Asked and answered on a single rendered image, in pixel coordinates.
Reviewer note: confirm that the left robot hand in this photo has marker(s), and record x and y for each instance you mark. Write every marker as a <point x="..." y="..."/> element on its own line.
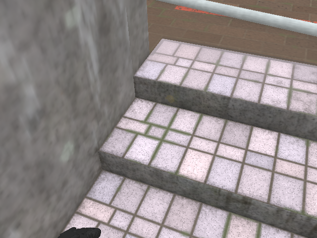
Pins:
<point x="88" y="232"/>

